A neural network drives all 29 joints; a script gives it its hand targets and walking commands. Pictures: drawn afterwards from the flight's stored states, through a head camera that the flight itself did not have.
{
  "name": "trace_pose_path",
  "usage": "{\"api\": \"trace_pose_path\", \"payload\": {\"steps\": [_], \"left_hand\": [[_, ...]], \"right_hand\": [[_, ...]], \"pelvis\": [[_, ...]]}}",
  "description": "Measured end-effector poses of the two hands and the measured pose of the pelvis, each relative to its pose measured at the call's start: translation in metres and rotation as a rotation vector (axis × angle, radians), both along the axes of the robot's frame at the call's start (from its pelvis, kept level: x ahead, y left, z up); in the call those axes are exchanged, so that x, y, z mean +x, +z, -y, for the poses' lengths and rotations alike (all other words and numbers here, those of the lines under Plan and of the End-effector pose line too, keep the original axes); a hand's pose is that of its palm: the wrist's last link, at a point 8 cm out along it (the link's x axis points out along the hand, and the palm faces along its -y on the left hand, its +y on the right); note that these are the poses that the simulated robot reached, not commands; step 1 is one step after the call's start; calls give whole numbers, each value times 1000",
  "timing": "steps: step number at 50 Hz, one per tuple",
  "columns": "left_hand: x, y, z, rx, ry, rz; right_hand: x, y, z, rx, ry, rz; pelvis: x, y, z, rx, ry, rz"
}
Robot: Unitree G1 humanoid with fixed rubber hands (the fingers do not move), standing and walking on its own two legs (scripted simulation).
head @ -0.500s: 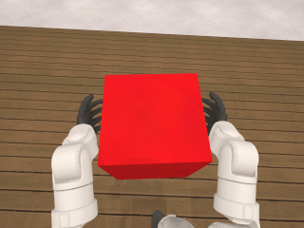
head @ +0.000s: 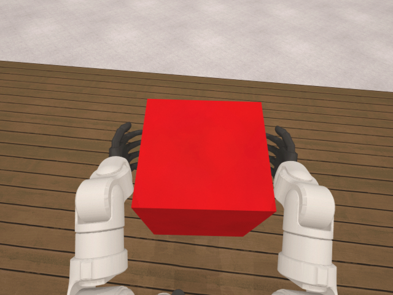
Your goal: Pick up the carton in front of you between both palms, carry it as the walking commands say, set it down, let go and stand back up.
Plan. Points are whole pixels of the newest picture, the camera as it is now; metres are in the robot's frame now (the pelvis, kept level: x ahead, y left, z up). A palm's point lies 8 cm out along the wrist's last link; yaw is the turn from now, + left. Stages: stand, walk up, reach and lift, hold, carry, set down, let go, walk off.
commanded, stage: carry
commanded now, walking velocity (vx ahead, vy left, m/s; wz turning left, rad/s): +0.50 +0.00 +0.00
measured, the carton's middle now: (201, 176) +0.34 +0.01 +0.05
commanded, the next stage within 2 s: none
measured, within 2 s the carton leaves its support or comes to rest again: neither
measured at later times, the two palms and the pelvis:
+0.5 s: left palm (160, 74) +0.65 +0.13 +0.09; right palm (268, 78) +0.65 -0.17 +0.09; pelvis +0.32 -0.01 -0.02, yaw +2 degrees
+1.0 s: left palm (167, 30) +0.96 +0.15 +0.07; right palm (248, 32) +0.97 -0.15 +0.07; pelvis +0.64 -0.01 -0.04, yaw +0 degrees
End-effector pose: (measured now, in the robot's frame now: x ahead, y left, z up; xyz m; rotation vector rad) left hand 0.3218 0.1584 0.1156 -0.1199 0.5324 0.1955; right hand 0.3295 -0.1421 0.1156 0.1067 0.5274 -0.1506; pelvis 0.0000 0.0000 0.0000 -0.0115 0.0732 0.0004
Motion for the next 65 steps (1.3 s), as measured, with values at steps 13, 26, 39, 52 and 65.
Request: {"api": "trace_pose_path", "payload": {"steps": [13,26,39,52,65], "left_hand": [[157,-31,8,-42,-51,-127],[338,-27,27,21,-17,-17],[471,-48,23,-16,62,-113],[669,-55,5,-5,-20,-17],[814,-71,15,-37,-52,-105]], "right_hand": [[136,-27,8,21,-88,-128],[336,-28,27,12,-11,-18],[484,-52,22,44,26,-116],[665,-50,5,-25,-9,-18],[794,-66,14,14,-83,-105]], "pelvis": [[147,7,-17,-1,-2,-14],[337,-28,16,23,21,0],[478,-15,34,35,24,-19],[667,-54,5,15,3,3],[804,-37,-10,-6,-5,-15]]}}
